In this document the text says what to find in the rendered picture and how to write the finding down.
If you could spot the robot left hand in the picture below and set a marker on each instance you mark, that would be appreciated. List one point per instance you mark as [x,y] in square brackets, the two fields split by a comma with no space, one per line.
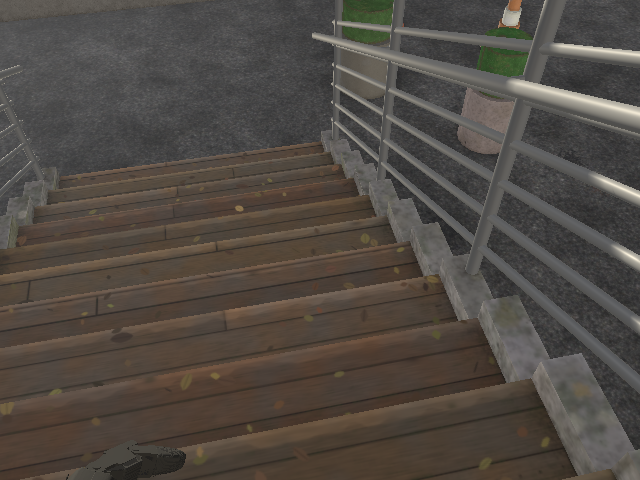
[128,461]

